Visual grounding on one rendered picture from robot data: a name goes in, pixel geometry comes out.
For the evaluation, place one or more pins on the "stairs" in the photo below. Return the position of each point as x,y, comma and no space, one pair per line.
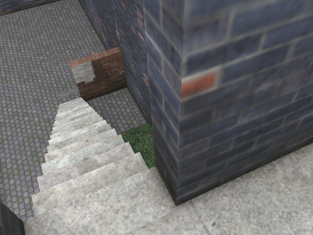
85,154

